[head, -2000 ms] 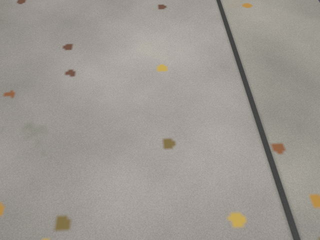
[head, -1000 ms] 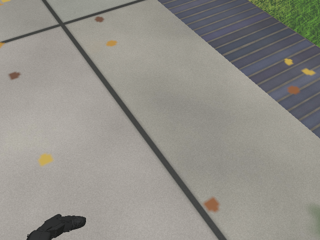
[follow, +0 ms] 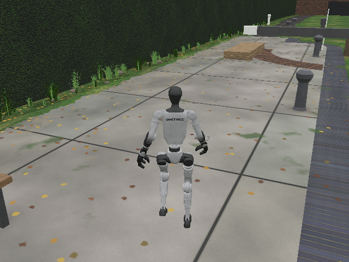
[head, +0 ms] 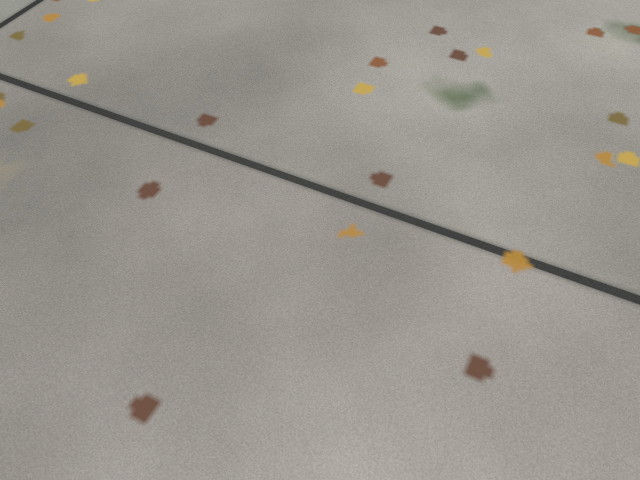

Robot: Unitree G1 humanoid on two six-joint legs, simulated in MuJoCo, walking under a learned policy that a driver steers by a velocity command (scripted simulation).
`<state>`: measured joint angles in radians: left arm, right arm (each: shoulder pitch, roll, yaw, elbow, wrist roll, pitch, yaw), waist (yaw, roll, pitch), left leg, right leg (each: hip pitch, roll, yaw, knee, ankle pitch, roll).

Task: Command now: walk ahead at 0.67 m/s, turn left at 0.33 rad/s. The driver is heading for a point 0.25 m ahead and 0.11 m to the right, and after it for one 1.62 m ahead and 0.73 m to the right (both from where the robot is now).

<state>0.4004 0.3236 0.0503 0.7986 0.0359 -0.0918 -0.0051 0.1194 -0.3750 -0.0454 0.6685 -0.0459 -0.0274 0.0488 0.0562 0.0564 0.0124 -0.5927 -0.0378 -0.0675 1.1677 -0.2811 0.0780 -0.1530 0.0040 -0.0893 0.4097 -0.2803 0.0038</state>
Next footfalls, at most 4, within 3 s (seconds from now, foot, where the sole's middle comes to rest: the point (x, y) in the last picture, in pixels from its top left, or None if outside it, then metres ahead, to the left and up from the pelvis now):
0.18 left None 0.35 0.09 -0.78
0.64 right None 0.32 -0.18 -0.78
1.06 left None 0.47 -0.03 -0.78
1.40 right None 0.25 -0.15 -0.78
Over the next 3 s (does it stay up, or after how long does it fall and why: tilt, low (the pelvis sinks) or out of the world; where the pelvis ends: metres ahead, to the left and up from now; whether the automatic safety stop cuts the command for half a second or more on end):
stays up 0.44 -0.12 -0.01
